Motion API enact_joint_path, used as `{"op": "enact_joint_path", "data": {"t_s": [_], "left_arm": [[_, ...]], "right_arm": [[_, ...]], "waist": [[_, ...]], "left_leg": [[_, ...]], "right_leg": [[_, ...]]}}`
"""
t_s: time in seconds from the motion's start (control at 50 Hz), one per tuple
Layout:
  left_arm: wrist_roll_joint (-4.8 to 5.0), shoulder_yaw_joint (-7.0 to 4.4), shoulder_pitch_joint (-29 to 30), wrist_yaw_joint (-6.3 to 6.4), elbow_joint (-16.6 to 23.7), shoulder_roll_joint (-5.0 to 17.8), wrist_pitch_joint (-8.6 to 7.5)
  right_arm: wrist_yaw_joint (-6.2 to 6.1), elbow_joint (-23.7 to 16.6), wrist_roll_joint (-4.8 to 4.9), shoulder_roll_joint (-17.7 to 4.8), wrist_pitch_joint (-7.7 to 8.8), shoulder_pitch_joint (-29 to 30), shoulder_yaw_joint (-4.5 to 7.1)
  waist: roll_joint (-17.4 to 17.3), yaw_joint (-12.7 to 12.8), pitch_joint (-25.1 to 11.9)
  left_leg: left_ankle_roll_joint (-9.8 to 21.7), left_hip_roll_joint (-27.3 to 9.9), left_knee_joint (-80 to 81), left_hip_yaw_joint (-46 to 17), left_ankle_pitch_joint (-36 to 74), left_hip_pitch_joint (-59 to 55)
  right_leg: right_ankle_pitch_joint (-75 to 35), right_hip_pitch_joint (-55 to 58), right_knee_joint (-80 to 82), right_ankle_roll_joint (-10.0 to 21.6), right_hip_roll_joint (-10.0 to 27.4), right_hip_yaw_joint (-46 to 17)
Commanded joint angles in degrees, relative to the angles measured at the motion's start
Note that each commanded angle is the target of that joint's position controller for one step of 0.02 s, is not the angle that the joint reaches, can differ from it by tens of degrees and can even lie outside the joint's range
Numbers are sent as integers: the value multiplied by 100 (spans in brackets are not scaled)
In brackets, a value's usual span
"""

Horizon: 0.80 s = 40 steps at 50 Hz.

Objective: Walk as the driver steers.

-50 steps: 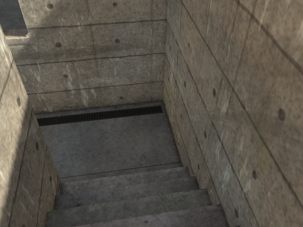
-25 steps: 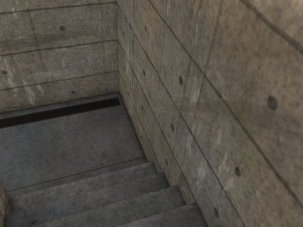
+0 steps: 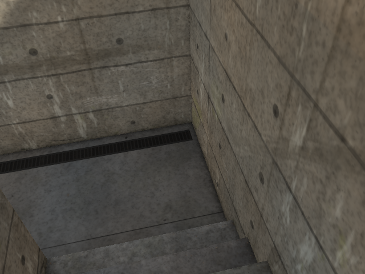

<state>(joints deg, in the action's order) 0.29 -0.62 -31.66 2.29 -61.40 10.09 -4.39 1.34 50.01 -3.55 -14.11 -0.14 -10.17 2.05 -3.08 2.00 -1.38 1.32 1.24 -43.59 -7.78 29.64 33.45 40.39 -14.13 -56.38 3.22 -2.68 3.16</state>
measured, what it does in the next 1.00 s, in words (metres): goes down, turning left: left foot 0.19 m lower, then right foot 0.19 m lower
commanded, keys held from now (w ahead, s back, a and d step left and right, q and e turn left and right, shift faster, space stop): w+q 1.00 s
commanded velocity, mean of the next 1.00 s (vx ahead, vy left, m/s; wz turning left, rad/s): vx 0.50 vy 0.00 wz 0.49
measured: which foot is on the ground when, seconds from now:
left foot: up 0.00-0.10, down 0.12-0.64, up 0.66-1.00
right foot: down 0.00-0.14, up 0.16-0.62, down 0.64-1.00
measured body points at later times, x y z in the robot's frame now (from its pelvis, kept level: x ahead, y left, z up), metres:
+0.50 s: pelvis +0.24 +0.04 -0.18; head +0.22 +0.07 +0.27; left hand +0.32 +0.31 -0.31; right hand +0.21 -0.21 -0.31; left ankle +0.12 +0.10 -0.86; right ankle +0.43 -0.07 -0.87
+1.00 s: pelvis +0.47 +0.07 -0.38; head +0.47 +0.05 +0.07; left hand +0.24 +0.22 -0.51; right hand +0.70 -0.09 -0.51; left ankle +0.58 +0.28 -1.03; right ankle +0.40 -0.03 -1.05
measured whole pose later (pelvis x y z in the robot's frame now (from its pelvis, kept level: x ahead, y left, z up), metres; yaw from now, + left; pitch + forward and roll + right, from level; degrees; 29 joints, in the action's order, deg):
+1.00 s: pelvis +0.47 +0.07 -0.38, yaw +30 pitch -2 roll +0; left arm -0.3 -1.9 -35.2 1.7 -58.9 10.8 -4.3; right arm 1.5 55.0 -1.6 -13.3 -0.1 -7.6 3.0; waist -1.9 1.2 0.6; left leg 6.3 2.5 -53.0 -5.2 29.4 44.0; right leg 41.0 -11.8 -54.4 4.5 -0.3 10.5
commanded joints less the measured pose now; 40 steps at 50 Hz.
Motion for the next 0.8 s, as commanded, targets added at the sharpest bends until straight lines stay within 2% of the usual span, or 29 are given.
{"op": "enact_joint_path", "data": {"t_s": [0.02, 0.08, 0.1, 0.12, 0.14, 0.16, 0.18, 0.22, 0.26, 0.28, 0.3, 0.34, 0.38, 0.4, 0.42, 0.5, 0.56, 0.58, 0.6, 0.62, 0.64, 0.66, 0.68, 0.7, 0.72, 0.74, 0.76, 0.78, 0.8], "left_arm": [[-200, -115, 267, 40, 384, 689, -71], [-405, -109, 38, 130, 284, 632, 197], [-467, -122, 48, 201, 216, 670, 300], [-325, -181, 318, 81, 267, 841, 256], [-283, -205, -117, -33, 363, 548, 253], [-98, -208, -325, -7, 564, 678, 274], [-132, -211, -109, -20, 774, 894, 259], [-326, -229, 1161, 26, 993, 867, 346], [-399, -265, 1465, -9, 908, 687, 500], [-373, -240, 1555, -36, 890, 590, 548], [-415, -234, 1888, -54, 1039, 522, 565], [-402, -238, 1089, -104, 543, 395, 529], [-315, -387, 2016, -205, 856, 919, 394], [-338, -296, 2616, -217, 1086, 804, 307], [-350, -258, 2713, -241, 1150, 587, 273], [-285, -183, 2895, -219, 1573, 460, 193], [-3, -204, 2776, -153, 1681, 507, 12], [-13, -223, 2322, -163, 1632, 458, -21], [33, -245, 1860, -86, 1438, 600, -6], [6, -285, 1037, -120, 1210, 523, -33], [109, -405, 946, -108, 1112, 884, 33], [-9, -477, 43, -135, 1009, 1207, 115], [-24, -478, -388, -233, 1054, 1291, 223], [151, -424, -621, -361, 1074, 1007, 162], [70, -560, -387, -315, 1046, 1353, 81], [14, -508, -108, -245, 1042, 981, 105], [-41, -448, -97, -212, 1004, 918, 28], [-101, -280, 56, -200, 890, 475, -83], [-48, -249, -41, -175, 734, 417, -136]], "right_arm": [[-25, -509, 122, -56, 155, 686, -21], [-25, -217, 204, -161, 245, -155, 57], [-54, 196, 217, -307, 246, -1094, 206], [-84, 613, 163, -459, 200, -2347, 311], [0, 881, 189, -901, 213, -2791, 391], [76, 888, 247, -1035, 229, -2880, 343], [108, 816, 414, -1142, 190, -2828, 377], [0, 819, 312, -1125, 247, -2491, 376], [-22, 785, 251, -432, 404, -2021, 63], [-113, 717, 342, -257, 456, -1731, -33], [-171, 531, 318, -410, 501, -1368, -39], [-158, 544, 257, -806, 436, -1450, 80], [-291, 619, 433, -467, 464, -1912, 28], [-393, 474, 455, -190, 400, -1748, -44], [-424, 399, 462, -229, 420, -1631, -41], [-352, 354, 290, -197, 348, -1763, -19], [-368, 477, 72, -147, 184, -2024, -43], [-401, 523, 50, -189, 133, -1820, -59], [-452, 575, 83, -149, 76, -2080, -85], [-388, 667, 143, -190, 72, -1963, -101], [-315, 530, 119, -475, 97, -2166, 44], [-217, 536, 400, -201, 191, -2552, 60], [-336, 413, 538, -300, 158, -2779, 39], [-400, 448, 330, -407, 127, -2396, 28], [-397, 125, 151, -441, 84, -1494, 23], [-336, 116, -64, -534, -37, -869, 105], [-327, 7, -106, -440, -147, -454, 124], [-316, -73, -52, -160, -173, -130, 98], [-311, 128, -12, -20, -219, -381, 88]], "waist": [[810, 214, 1121], [691, 194, 1282], [480, -168, 1005], [203, -778, 221], [-1157, -581, 39], [-1324, -258, -508], [-871, -428, -1016], [-276, -575, -169], [426, -16, 614], [310, 151, 726], [362, 209, 793], [-646, 267, 131], [-403, -60, 388], [99, -208, 457], [104, -248, 422], [-256, -648, 750], [-428, -1112, 963], [-482, -869, 706], [-131, -832, 790], [59, -384, 423], [997, -453, 452], [1760, -359, -598], [1735, -76, -1516], [1054, 117, -1229], [1521, 218, -878], [564, 126, -32], [645, 76, 604], [64, -183, 1083], [260, -367, 1081]], "left_leg": [[81, 82, 772, 279, -240, -694], [380, -345, 2390, 273, -2098, -918], [472, -427, 2939, 494, -2111, -1825], [427, 46, 2243, 1183, -1465, -3792], [860, -963, 2233, -142, 1467, -4783], [1059, -1643, -115, -792, 3713, -6288], [1410, -1913, 88, -1235, 2853, -6367], [2170, -2257, 1463, -2683, -2979, -4357], [1647, -1564, 1172, -2273, -3199, -2560], [1368, -1207, 1254, -1981, -2711, -1583], [1266, -943, 1806, -1593, -2493, -411], [1087, -713, 1578, -1370, -1559, 9], [1161, -532, 992, -1725, -3248, -1353], [1154, -244, 865, -1606, -4601, -877], [1187, -88, 641, -1648, -4795, -705], [1215, 215, -227, -1637, -4228, -816], [1337, 284, -999, -2031, -3448, -1590], [1354, 336, -1594, -2019, -3151, -915], [1297, 489, -2256, -1795, -3032, -1763], [1302, 592, -3254, -1513, -2976, -989], [1265, 816, -4243, -1352, -5177, -450], [996, 1120, -6423, -520, -8554, 1390], [912, 832, -7970, -71, -8945, 2675], [976, 429, -7620, 78, -7972, 3294], [812, 198, -7706, 391, -6889, 3712], [758, 38, -7347, 460, -6169, 3681], [622, -43, -7093, 475, -6110, 3417], [505, -161, -6045, -98, -4778, 3529], [400, -148, -5466, -119, -4346, 3091]], "right_leg": [[-2105, -1164, 887, 657, 1074, -1108], [-3478, -274, -553, 821, 1120, -1019], [-4101, -294, -1646, 966, 1122, -1101], [-5038, -1170, -3019, 826, 863, -585], [-776, -2582, -5736, 538, -142, -128], [1113, -4640, -7053, 312, -42, 166], [697, -5238, -7019, 278, 129, 28], [-226, -5643, -5597, 52, 468, -639], [-2015, -5185, -3901, -133, 616, -844], [-2659, -4450, -2718, -383, 591, -717], [-3431, -3161, -1253, -536, 494, -438], [-4621, -1356, -1376, -458, 257, -128], [-5833, -2857, -164, -332, 508, -668], [-6694, -2432, 875, -330, 372, -564], [-7056, -1952, 1205, -320, 219, -526], [-6337, -1369, 2440, -341, 36, -525], [-5914, -1147, 3896, -296, 336, -894], [-6286, -245, 3230, -296, 73, -538], [-6227, -554, 4845, -140, 584, -1008], [-7116, 917, 4343, -212, 326, -264], [-6389, 1497, 5161, -57, 1044, -1235], [-9725, 4157, 2431, 169, 1893, -1328], [-9134, 5465, 1051, 626, 2671, -1603], [-7161, 4834, 1537, 617, 2434, -1517], [-3535, 3762, 2537, 1424, 2861, -2661], [-1856, 2398, 3218, 1398, 2464, -2671], [-2419, 1211, 3220, 1431, 2541, -2796], [-2966, 423, 2777, 926, 1957, -2124], [-3527, -191, 2602, 563, 1874, -1818]]}}
Velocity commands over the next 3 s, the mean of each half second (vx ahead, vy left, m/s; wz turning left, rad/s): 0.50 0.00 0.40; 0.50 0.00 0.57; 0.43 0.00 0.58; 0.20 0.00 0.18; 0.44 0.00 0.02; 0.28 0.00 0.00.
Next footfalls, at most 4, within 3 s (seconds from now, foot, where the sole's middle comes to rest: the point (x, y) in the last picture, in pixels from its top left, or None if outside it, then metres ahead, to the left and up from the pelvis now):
0.12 left None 0.16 0.10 -0.90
0.64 right None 0.44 -0.02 -1.09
1.16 left None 0.63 0.24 -1.28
1.68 right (164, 272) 0.90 0.22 -1.47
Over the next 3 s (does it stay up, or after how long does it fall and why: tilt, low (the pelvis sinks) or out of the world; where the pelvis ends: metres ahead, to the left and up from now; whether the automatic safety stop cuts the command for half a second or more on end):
stays up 1.04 0.55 -0.90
